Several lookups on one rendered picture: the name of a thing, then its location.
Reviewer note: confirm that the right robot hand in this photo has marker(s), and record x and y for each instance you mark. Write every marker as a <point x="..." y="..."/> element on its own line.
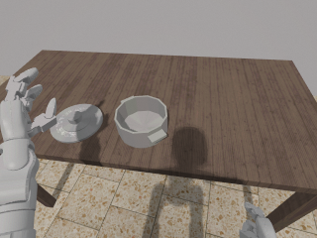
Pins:
<point x="261" y="229"/>

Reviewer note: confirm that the knob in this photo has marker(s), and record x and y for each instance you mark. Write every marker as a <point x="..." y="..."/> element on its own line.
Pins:
<point x="74" y="117"/>

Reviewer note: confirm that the pot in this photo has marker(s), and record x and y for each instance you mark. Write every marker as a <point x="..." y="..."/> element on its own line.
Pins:
<point x="141" y="121"/>

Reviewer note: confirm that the lid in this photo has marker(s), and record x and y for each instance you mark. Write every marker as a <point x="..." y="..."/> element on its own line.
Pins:
<point x="63" y="131"/>

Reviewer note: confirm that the table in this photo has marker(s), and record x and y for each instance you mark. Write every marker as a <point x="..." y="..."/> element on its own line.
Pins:
<point x="242" y="121"/>

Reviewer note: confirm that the left robot forearm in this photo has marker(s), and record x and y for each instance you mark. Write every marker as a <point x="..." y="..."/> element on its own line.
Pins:
<point x="18" y="188"/>

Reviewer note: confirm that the left robot hand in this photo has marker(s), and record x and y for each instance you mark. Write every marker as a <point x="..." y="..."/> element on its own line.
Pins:
<point x="18" y="103"/>

